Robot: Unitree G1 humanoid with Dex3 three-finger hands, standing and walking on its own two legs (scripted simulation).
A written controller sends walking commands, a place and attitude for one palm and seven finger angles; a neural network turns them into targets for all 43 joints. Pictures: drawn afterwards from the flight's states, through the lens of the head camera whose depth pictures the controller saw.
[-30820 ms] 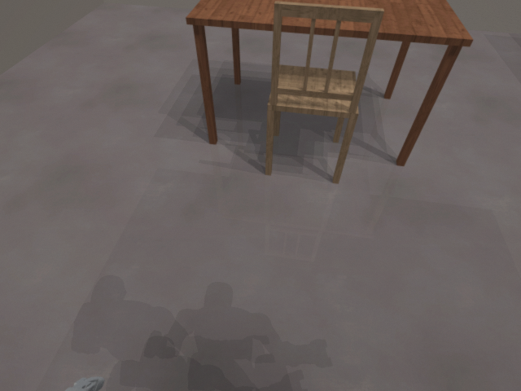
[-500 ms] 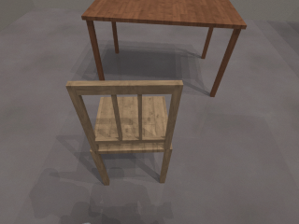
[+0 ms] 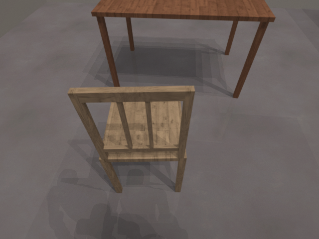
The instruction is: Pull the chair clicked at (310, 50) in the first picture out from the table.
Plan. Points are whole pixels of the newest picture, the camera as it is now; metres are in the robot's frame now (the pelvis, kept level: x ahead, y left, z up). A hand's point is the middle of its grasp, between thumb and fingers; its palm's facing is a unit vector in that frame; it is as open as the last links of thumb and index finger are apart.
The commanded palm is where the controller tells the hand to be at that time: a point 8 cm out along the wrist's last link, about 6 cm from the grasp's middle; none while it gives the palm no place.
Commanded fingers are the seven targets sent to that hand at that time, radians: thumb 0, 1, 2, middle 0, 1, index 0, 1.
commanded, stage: let the arm hang, fingers relaxed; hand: left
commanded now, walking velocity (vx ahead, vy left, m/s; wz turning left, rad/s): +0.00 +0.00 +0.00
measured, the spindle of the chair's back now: (125, 126) +0.50 +0.17 -0.09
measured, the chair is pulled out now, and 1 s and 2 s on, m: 0.73 0.73 0.73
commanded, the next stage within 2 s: look to check the result in 0.36 s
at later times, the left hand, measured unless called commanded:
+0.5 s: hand out of the picture +0.00 +0.15 -0.17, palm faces +0.05 -0.98 -0.19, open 7.3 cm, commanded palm none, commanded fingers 0.00 0.90 0.90 -0.20 -0.30 -0.20 -0.30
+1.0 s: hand out of the picture -0.01 +0.15 -0.17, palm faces +0.04 -0.98 -0.17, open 7.3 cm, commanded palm none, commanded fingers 0.00 0.90 0.90 -0.20 -0.30 -0.20 -0.30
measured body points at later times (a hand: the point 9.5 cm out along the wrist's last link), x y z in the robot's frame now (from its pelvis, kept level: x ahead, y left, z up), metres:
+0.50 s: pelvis +0.01 -0.01 +0.00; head +0.02 -0.02 +0.45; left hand +0.00 +0.20 -0.15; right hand -0.01 -0.22 -0.17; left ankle +0.05 +0.13 -0.74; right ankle -0.02 -0.10 -0.74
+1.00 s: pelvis +0.01 -0.01 +0.00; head +0.02 -0.01 +0.45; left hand -0.01 +0.20 -0.16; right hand -0.01 -0.21 -0.16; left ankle +0.05 +0.13 -0.74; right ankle -0.02 -0.10 -0.74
